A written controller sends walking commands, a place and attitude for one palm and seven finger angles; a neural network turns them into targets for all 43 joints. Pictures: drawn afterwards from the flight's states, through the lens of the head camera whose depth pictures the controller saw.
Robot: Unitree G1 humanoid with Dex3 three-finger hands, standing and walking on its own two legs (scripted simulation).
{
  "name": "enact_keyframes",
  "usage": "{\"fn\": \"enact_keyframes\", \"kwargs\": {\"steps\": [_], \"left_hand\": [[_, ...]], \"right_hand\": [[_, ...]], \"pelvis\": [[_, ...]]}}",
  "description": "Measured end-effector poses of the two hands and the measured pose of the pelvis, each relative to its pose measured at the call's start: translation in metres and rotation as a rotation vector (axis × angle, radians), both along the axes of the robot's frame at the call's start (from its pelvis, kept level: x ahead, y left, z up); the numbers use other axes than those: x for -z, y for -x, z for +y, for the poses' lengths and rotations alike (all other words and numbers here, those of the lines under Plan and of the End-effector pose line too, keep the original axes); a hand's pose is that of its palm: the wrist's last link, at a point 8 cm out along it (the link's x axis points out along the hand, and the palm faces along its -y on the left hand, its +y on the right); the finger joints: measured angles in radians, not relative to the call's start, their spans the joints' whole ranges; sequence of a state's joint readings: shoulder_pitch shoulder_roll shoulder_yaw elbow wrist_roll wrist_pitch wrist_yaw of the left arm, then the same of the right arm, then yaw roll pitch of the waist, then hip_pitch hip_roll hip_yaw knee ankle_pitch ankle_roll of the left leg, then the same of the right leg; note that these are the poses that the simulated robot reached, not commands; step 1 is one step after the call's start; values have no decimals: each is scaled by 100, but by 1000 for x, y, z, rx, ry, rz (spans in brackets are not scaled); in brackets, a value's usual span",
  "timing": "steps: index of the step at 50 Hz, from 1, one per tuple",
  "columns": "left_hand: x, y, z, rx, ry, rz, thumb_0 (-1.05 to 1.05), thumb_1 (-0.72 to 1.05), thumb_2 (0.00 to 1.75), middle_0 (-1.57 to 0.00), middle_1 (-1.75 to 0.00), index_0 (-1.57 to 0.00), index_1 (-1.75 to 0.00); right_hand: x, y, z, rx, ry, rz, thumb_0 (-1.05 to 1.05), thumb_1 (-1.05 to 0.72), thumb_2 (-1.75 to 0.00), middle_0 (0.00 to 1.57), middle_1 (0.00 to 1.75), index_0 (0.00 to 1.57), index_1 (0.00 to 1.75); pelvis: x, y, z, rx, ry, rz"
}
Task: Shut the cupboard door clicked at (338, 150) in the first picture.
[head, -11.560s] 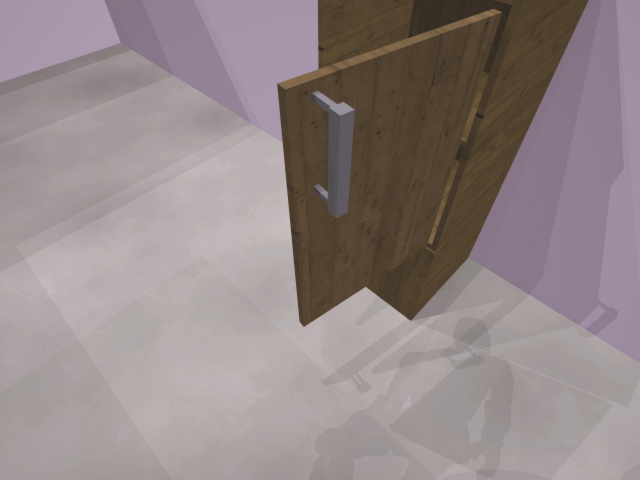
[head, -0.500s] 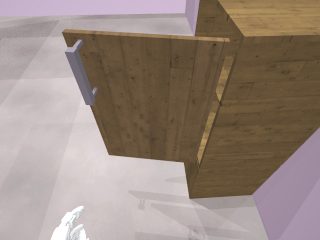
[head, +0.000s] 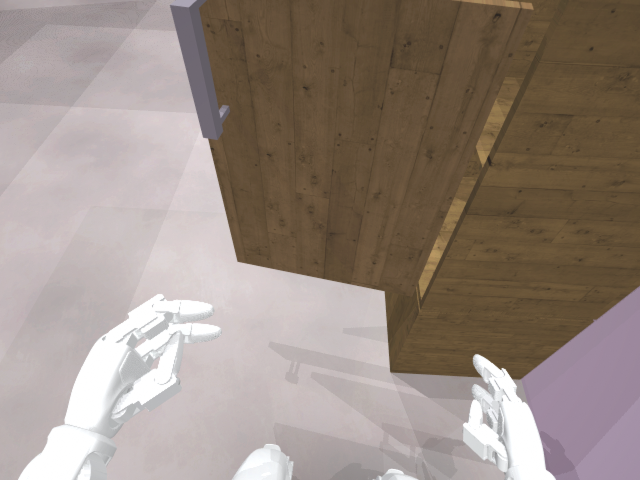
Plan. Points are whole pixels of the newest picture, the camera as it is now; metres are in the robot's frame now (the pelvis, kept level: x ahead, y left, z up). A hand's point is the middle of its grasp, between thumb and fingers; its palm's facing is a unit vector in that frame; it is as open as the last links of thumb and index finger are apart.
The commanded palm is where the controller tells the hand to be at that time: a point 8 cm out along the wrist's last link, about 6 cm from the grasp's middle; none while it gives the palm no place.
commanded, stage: raise the hand and make a fist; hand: left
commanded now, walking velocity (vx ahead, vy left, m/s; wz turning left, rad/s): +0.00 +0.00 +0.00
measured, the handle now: (207, 68) +0.55 +0.22 +0.21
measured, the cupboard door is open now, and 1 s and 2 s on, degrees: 80 80 80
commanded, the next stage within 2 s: bring the fist close to the handle in 1.30 s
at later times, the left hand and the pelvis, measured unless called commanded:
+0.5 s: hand (143, 313) +0.23 +0.20 +0.15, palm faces -0.08 -0.99 -0.07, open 3.3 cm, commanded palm +0.21 +0.25 +0.16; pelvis +0.02 +0.02 +0.04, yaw -1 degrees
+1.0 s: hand (131, 234) +0.27 +0.20 +0.22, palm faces -0.07 -0.99 -0.09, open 3.1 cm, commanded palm +0.24 +0.24 +0.22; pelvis +0.03 +0.00 +0.06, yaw -1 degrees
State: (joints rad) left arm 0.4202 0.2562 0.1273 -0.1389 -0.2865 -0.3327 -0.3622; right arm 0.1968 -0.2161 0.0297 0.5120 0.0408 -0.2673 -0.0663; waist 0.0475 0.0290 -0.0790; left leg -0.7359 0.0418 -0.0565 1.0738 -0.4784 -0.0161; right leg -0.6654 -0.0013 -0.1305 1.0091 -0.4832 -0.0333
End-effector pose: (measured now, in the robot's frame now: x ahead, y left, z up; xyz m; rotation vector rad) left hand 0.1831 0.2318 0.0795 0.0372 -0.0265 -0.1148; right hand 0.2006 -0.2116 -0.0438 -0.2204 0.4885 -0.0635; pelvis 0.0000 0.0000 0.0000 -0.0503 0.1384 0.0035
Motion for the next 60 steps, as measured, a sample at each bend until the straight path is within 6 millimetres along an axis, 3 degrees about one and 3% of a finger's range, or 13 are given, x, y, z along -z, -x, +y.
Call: {"fn": "enact_keyframes", "kwargs": {"steps": [7,12,16,21,28,34,40,48,60], "left_hand": [[-20,-19,8,-7,-15,90,2,89,90,-72,-87,-73,-87],[-34,-20,21,-48,-23,60,2,90,90,-81,-97,-82,-96],[-43,-22,21,-35,-22,35,2,90,90,-88,-105,-89,-105],[-55,-29,21,-25,-21,16,2,90,90,-97,-115,-98,-115],[-81,-38,25,-43,-28,-23,2,90,90,-110,-129,-111,-129],[-99,-45,28,-50,-33,-23,2,89,90,-121,-140,-122,-140],[-117,-54,27,-47,-45,-31,2,89,90,-127,-147,-128,-146],[-142,-67,24,-44,-52,-61,2,89,90,-129,-149,-130,-149],[-133,-63,9,-52,-42,-21,2,89,90,-130,-150,-131,-150]], "right_hand": [[7,48,10,95,-70,111,1,-90,-90,21,30,20,30],[4,61,0,105,-31,145,1,-90,-90,21,30,20,30],[-4,55,-8,100,6,124,1,-90,-90,21,30,20,30],[-21,33,-10,90,24,54,1,-90,-90,21,30,20,30],[-44,-1,5,33,-6,-40,1,-90,-90,21,30,20,30],[-51,-18,18,-18,-39,-59,1,-90,-90,21,30,20,30],[-50,-20,21,-34,-56,-38,1,-90,-90,21,30,20,30],[-47,-13,7,-8,-59,-8,1,-90,-90,21,30,20,30],[-50,-4,-18,43,-41,-11,1,-90,-90,21,30,20,30]], "pelvis": [[-18,-6,9,28,-17,-15],[-24,-11,14,28,-19,-27],[-28,-14,18,24,-18,-40],[-34,-18,20,21,-19,-63],[-43,-26,19,17,-21,-96],[-50,-30,16,11,-26,-121],[-56,-32,12,8,-32,-143],[-62,-33,5,12,-40,-167],[-63,-31,-4,23,-47,-177]]}}
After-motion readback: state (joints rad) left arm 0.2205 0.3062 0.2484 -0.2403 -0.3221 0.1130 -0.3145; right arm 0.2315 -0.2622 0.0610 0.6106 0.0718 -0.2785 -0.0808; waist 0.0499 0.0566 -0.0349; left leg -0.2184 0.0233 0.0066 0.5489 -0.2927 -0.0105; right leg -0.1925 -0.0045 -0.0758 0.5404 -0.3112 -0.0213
